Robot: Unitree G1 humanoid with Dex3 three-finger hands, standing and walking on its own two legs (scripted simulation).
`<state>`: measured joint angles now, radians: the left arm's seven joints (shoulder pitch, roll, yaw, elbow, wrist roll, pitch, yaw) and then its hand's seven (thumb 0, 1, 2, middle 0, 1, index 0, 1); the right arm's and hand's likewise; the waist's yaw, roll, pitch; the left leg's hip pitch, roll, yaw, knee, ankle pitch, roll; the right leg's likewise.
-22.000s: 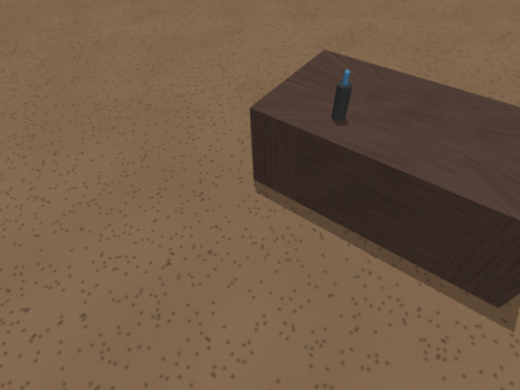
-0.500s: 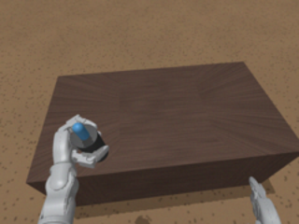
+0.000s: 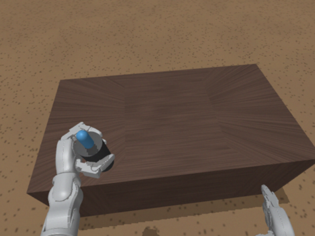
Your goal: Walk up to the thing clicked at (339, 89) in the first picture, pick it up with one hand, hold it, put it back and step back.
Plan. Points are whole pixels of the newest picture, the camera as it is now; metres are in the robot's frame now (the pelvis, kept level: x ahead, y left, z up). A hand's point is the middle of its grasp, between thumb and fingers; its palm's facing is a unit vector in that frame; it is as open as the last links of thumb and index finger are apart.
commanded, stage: hold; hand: left
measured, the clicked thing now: (94, 150) +0.32 +0.16 +0.07
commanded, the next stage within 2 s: crouch in 1.26 s
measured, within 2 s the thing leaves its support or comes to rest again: neither
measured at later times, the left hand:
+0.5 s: hand (93, 149) +0.33 +0.17 +0.06, palm faces +0.15 -0.99 -0.02, open 8.7 cm
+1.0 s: hand (92, 153) +0.32 +0.17 +0.05, palm faces +0.15 -0.99 -0.01, open 8.7 cm
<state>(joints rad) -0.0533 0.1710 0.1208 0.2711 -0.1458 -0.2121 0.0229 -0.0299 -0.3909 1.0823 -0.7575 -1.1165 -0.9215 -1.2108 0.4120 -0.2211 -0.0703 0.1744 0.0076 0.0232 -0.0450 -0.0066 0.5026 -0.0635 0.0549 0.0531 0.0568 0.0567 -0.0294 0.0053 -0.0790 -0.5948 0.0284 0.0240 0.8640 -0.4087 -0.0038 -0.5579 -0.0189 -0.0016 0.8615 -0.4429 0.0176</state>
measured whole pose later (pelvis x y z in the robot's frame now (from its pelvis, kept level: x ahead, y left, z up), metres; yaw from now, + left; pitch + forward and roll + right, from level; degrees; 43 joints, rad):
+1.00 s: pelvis +0.00 +0.00 +0.00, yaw +0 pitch +7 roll +0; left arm -0.04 0.16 0.13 0.28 -0.14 -0.23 0.03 -0.03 -0.39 1.08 -0.75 -1.13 -0.92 -1.22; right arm 0.39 -0.22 -0.08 0.23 0.00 0.02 -0.04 -0.01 0.50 -0.07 0.05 0.05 0.06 0.06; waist -0.03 -0.01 -0.07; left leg -0.58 0.03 0.03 0.85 -0.40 0.00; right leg -0.55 -0.02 0.00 0.84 -0.43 0.02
